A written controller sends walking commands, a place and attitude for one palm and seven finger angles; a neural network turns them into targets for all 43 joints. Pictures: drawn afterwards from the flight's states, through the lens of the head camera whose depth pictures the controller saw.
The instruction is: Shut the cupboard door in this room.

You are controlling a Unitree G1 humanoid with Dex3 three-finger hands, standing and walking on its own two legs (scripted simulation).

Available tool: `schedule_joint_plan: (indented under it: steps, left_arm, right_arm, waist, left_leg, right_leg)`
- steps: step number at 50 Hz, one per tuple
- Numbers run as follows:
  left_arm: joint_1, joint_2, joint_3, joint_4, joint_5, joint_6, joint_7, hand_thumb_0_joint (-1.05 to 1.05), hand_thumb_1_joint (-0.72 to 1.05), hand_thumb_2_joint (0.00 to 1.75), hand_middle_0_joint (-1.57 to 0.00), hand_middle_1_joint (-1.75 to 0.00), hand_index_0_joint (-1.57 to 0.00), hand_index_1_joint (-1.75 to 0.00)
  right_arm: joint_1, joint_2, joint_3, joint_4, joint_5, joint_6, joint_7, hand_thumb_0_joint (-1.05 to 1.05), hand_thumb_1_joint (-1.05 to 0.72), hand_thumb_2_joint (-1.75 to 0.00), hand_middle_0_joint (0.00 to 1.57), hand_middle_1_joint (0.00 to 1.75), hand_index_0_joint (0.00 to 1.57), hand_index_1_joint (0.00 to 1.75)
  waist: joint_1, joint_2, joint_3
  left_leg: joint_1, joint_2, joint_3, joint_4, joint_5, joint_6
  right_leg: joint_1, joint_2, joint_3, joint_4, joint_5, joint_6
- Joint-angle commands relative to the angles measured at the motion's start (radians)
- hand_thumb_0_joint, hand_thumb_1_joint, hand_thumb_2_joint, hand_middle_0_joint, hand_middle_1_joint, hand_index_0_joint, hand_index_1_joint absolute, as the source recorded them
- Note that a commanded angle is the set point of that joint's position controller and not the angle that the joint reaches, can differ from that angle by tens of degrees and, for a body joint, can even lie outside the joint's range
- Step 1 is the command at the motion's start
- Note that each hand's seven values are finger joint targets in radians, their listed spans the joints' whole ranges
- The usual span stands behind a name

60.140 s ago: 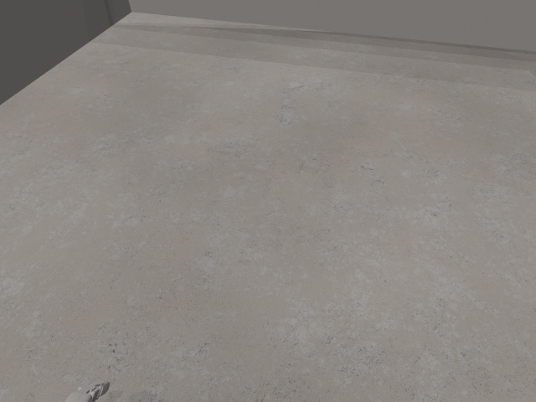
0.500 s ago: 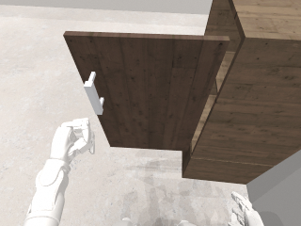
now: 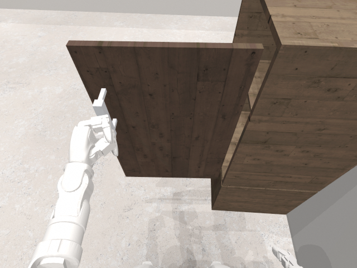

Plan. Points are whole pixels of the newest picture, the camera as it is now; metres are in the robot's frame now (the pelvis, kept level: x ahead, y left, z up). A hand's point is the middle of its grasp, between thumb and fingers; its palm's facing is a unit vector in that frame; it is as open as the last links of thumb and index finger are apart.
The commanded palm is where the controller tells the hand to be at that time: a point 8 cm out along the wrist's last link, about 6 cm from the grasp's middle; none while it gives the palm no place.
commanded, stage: bring the fist close to the handle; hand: left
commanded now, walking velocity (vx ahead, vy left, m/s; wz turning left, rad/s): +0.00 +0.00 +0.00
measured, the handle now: (107, 114) +0.46 +0.19 +0.06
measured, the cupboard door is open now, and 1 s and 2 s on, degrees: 92 84 69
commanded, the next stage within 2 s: push the door shut along its arc in 0.22 s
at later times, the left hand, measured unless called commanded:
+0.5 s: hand (114, 143) +0.37 +0.16 +0.06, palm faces -0.02 -1.00 -0.05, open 3.1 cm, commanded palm +0.36 +0.20 +0.07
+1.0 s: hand (121, 122) +0.43 +0.15 +0.06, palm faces -0.15 -0.99 -0.04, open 3.2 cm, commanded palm +0.43 +0.18 +0.07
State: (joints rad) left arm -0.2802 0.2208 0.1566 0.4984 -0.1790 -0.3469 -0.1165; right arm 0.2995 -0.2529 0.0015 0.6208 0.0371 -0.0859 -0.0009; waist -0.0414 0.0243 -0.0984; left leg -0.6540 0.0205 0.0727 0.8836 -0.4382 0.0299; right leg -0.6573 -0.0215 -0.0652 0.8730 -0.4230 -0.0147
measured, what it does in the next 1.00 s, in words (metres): stands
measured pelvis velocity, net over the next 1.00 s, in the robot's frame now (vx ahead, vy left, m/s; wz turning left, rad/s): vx -0.02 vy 0.00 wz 0.02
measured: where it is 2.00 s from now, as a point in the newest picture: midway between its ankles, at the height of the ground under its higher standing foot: outside the picture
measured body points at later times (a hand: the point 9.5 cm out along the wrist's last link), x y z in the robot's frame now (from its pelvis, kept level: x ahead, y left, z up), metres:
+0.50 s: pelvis -0.01 -0.01 +0.00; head +0.05 -0.01 +0.45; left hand +0.37 +0.21 +0.07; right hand +0.11 -0.26 -0.11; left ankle +0.00 +0.10 -0.69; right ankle +0.00 -0.11 -0.69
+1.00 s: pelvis -0.02 +0.00 -0.01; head +0.08 +0.00 +0.43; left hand +0.44 +0.20 +0.07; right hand +0.04 -0.27 -0.13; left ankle +0.00 +0.10 -0.69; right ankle +0.00 -0.11 -0.69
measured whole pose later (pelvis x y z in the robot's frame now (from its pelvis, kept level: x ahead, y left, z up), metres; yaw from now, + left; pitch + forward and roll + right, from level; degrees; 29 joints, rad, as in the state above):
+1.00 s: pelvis -0.02 +0.00 -0.01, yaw +1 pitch +15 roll -1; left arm -0.74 0.36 0.20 1.03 -0.17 -0.40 -0.30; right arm 0.33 -0.27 0.01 0.67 0.04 -0.04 -0.02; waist -0.10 0.02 -0.08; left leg -0.78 0.02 0.05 0.94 -0.42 0.03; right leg -0.77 -0.03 -0.09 0.92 -0.41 -0.02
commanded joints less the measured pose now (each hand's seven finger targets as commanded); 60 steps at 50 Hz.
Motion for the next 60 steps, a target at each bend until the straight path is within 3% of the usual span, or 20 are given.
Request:
schedule_joint_plan:
  steps: [1, 3, 7, 11, 12, 13, 14, 16, 17, 18, 22, 28, 32, 35, 39, 42, 48, 49, 53, 60]
  left_arm:
    - [-0.192, 0.137, 0.045, -0.105, -0.008, -0.020, -0.015, 0.00, 0.90, 0.90, -1.30, -1.50, -1.30, -1.50]
    - [-0.212, 0.165, 0.067, -0.125, -0.015, -0.019, -0.016, 0.00, 0.90, 0.90, -1.30, -1.50, -1.30, -1.50]
    - [-0.329, 0.160, 0.051, -0.262, -0.023, -0.080, -0.005, 0.00, 0.90, 0.90, -1.30, -1.50, -1.30, -1.50]
    - [-0.361, 0.160, 0.042, -0.231, -0.012, -0.124, 0.009, 0.00, 0.90, 0.90, -1.30, -1.50, -1.30, -1.50]
    - [-0.365, 0.145, 0.023, -0.205, -0.009, -0.123, 0.004, 0.00, 0.90, 0.90, -1.30, -1.50, -1.30, -1.50]
    - [-0.342, 0.180, 0.051, -0.147, -0.004, -0.112, 0.002, 0.00, 0.90, 0.90, -1.30, -1.50, -1.30, -1.50]
    - [-0.350, 0.155, 0.027, -0.109, -0.002, -0.100, -0.006, 0.00, 0.90, 0.90, -1.30, -1.50, -1.30, -1.50]
    - [-0.358, 0.167, 0.039, -0.060, -0.005, -0.072, -0.018, 0.00, 0.90, 0.90, -1.30, -1.50, -1.30, -1.50]
    - [-0.339, 0.165, 0.039, -0.058, -0.008, -0.060, -0.027, 0.00, 0.90, 0.90, -1.30, -1.50, -1.30, -1.50]
    - [-0.347, 0.211, 0.072, -0.045, -0.007, -0.051, -0.034, 0.00, 0.90, 0.90, -1.30, -1.50, -1.30, -1.50]
    - [-0.497, 0.230, 0.075, -0.090, -0.025, -0.071, -0.063, 0.00, 0.90, 0.90, -1.30, -1.50, -1.30, -1.50]
    - [-0.584, 0.265, 0.087, 0.074, -0.018, -0.097, -0.109, 0.00, 0.90, 0.90, -1.30, -1.50, -1.30, -1.50]
    - [-0.659, 0.248, 0.057, 0.120, -0.015, -0.084, -0.151, 0.00, 0.90, 0.90, -1.30, -1.50, -1.30, -1.50]
    - [-0.760, 0.229, 0.032, 0.153, -0.020, -0.081, -0.166, 0.00, 0.90, 0.90, -1.30, -1.50, -1.30, -1.50]
    - [-0.810, 0.257, 0.052, 0.190, -0.017, -0.093, -0.173, 0.00, 0.90, 0.90, -1.30, -1.50, -1.30, -1.50]
    - [-0.893, 0.237, 0.021, 0.235, -0.003, -0.107, -0.184, 0.00, 0.90, 0.90, -1.30, -1.50, -1.30, -1.50]
    - [-0.975, 0.288, 0.055, 0.314, 0.008, -0.113, -0.201, 0.00, 0.90, 0.90, -1.30, -1.50, -1.30, -1.50]
    - [-0.998, 0.258, 0.025, 0.322, 0.011, -0.111, -0.206, 0.00, 0.90, 0.90, -1.30, -1.50, -1.30, -1.50]
    - [-1.060, 0.321, 0.071, 0.368, 0.018, -0.106, -0.214, 0.00, 0.90, 0.90, -1.30, -1.50, -1.30, -1.50]
    - [-1.134, 0.307, 0.048, 0.400, 0.023, -0.097, -0.253, 0.00, 0.90, 0.90, -1.30, -1.50, -1.30, -1.50]
  right_arm:
    - [0.001, -0.141, -0.050, -0.133, 0.007, -0.025, -0.004, 0.00, -0.90, -0.90, 0.20, 0.30, 0.20, 0.30]
    - [-0.004, -0.145, -0.053, -0.141, 0.006, -0.017, -0.010, 0.00, -0.90, -0.90, 0.20, 0.30, 0.20, 0.30]
    - [-0.024, -0.130, -0.049, -0.145, 0.006, -0.028, -0.018, 0.00, -0.90, -0.90, 0.20, 0.30, 0.20, 0.30]
    - [-0.022, -0.129, -0.048, -0.115, 0.001, -0.040, -0.021, 0.00, -0.90, -0.90, 0.20, 0.30, 0.20, 0.30]
    - [-0.024, -0.131, -0.045, -0.111, 0.001, -0.040, -0.020, 0.00, -0.90, -0.90, 0.20, 0.30, 0.20, 0.30]
    - [-0.016, -0.138, -0.049, -0.104, 0.001, -0.036, -0.022, 0.00, -0.90, -0.90, 0.20, 0.30, 0.20, 0.30]
    - [-0.021, -0.137, -0.043, -0.105, 0.006, -0.033, -0.021, 0.00, -0.90, -0.90, 0.20, 0.30, 0.20, 0.30]
    - [-0.022, -0.142, -0.044, -0.107, 0.008, -0.027, -0.021, 0.00, -0.90, -0.90, 0.20, 0.30, 0.20, 0.30]
    - [-0.021, -0.143, -0.044, -0.116, 0.009, -0.024, -0.020, 0.00, -0.90, -0.90, 0.20, 0.30, 0.20, 0.30]
    - [-0.012, -0.150, -0.046, -0.117, 0.007, -0.019, -0.023, 0.00, -0.90, -0.90, 0.20, 0.30, 0.20, 0.30]
    - [-0.012, -0.142, -0.041, -0.115, 0.009, -0.019, -0.029, 0.00, -0.90, -0.90, 0.20, 0.30, 0.20, 0.30]
    - [0.018, -0.150, -0.039, -0.083, 0.007, -0.016, -0.034, 0.00, -0.90, -0.90, 0.20, 0.30, 0.20, 0.30]
    - [0.031, -0.153, -0.042, -0.082, 0.011, -0.006, -0.030, 0.00, -0.90, -0.90, 0.20, 0.30, 0.20, 0.30]
    - [0.048, -0.156, -0.044, -0.069, 0.011, -0.002, -0.030, 0.00, -0.90, -0.90, 0.20, 0.30, 0.20, 0.30]
    - [0.077, -0.164, -0.048, -0.058, 0.006, 0.002, -0.031, 0.00, -0.90, -0.90, 0.20, 0.30, 0.20, 0.30]
    - [0.088, -0.166, -0.048, -0.043, 0.004, 0.006, -0.030, 0.00, -0.90, -0.90, 0.20, 0.30, 0.20, 0.30]
    - [0.122, -0.179, -0.048, -0.025, -0.003, 0.016, -0.031, 0.00, -0.90, -0.90, 0.20, 0.30, 0.20, 0.30]
    - [0.119, -0.176, -0.046, -0.026, -0.002, 0.015, -0.029, 0.00, -0.90, -0.90, 0.20, 0.30, 0.20, 0.30]
    - [0.147, -0.186, -0.044, -0.016, -0.008, 0.018, -0.030, 0.00, -0.90, -0.90, 0.20, 0.30, 0.20, 0.30]
    - [0.180, -0.193, -0.045, -0.014, -0.015, 0.025, -0.023, 0.00, -0.90, -0.90, 0.20, 0.30, 0.20, 0.30]
  waist:
    - [0.001, -0.067, -0.237]
    - [0.002, -0.089, -0.238]
    - [-0.002, 0.013, -0.309]
    - [-0.020, 0.005, -0.303]
    - [-0.025, 0.002, -0.291]
    - [-0.024, -0.030, -0.274]
    - [-0.030, -0.020, -0.240]
    - [-0.024, -0.022, -0.229]
    - [-0.015, -0.010, -0.252]
    - [-0.015, -0.036, -0.275]
    - [-0.028, -0.031, -0.332]
    - [-0.051, -0.034, -0.290]
    - [-0.061, 0.017, -0.324]
    - [-0.085, 0.013, -0.331]
    - [-0.088, 0.012, -0.387]
    - [-0.113, -0.003, -0.367]
    - [-0.125, 0.020, -0.385]
    - [-0.135, 0.036, -0.388]
    - [-0.144, 0.039, -0.397]
    - [-0.166, 0.078, -0.441]
  left_leg:
    - [0.131, -0.004, -0.065, -0.123, 0.317, -0.019]
    - [0.121, -0.008, -0.061, -0.129, 0.285, -0.013]
    - [0.188, -0.008, -0.063, -0.124, 0.305, -0.015]
    - [0.192, -0.004, -0.072, -0.113, 0.272, -0.013]
    - [0.176, -0.006, -0.073, -0.114, 0.252, -0.014]
    - [0.153, -0.005, -0.073, -0.114, 0.224, -0.011]
    - [0.139, -0.008, -0.073, -0.124, 0.196, -0.013]
    - [0.123, -0.013, -0.071, -0.127, 0.174, -0.013]
    - [0.131, -0.016, -0.066, -0.129, 0.184, -0.012]
    - [0.128, -0.016, -0.068, -0.125, 0.201, -0.009]
    - [0.152, -0.015, -0.068, -0.110, 0.264, -0.008]
    - [0.112, -0.017, -0.072, -0.090, 0.241, -0.007]
    - [0.136, -0.019, -0.079, -0.085, 0.259, -0.009]
    - [0.150, -0.016, -0.089, -0.077, 0.257, -0.006]
    - [0.175, -0.014, -0.098, -0.066, 0.299, -0.007]
    - [0.162, -0.011, -0.106, -0.060, 0.265, -0.004]
    - [0.167, -0.010, -0.120, -0.049, 0.275, -0.002]
    - [0.180, -0.010, -0.121, -0.047, 0.266, -0.002]
    - [0.157, -0.010, -0.126, -0.035, 0.256, 0.003]
    - [0.201, -0.004, -0.143, -0.013, 0.300, -0.001]
  right_leg:
    - [0.154, 0.021, 0.023, -0.108, 0.336, -0.002]
    - [0.180, 0.018, 0.033, -0.123, 0.319, 0.000]
    - [0.180, 0.019, 0.037, -0.111, 0.321, -0.006]
    - [0.145, 0.024, 0.039, -0.104, 0.283, -0.004]
    - [0.136, 0.021, 0.039, -0.104, 0.269, -0.003]
    - [0.135, 0.022, 0.041, -0.111, 0.242, -0.001]
    - [0.118, 0.020, 0.040, -0.117, 0.217, -0.001]
    - [0.118, 0.017, 0.045, -0.128, 0.201, -0.001]
    - [0.137, 0.015, 0.048, -0.131, 0.214, -0.002]
    - [0.161, 0.015, 0.050, -0.129, 0.233, -0.001]
    - [0.190, 0.014, 0.059, -0.115, 0.315, 0.000]
    - [0.149, 0.015, 0.065, -0.107, 0.299, 0.001]
    - [0.118, 0.014, 0.058, -0.097, 0.305, -0.006]
    - [0.076, 0.018, 0.052, -0.095, 0.289, -0.005]
    - [0.067, 0.021, 0.045, -0.078, 0.309, -0.006]
    - [0.017, 0.024, 0.042, -0.076, 0.268, -0.006]
    - [-0.021, 0.029, 0.038, -0.064, 0.251, -0.012]
    - [-0.045, 0.030, 0.038, -0.066, 0.239, -0.011]
    - [-0.055, 0.034, 0.042, -0.061, 0.226, -0.012]
    - [-0.116, 0.041, 0.031, -0.045, 0.234, -0.015]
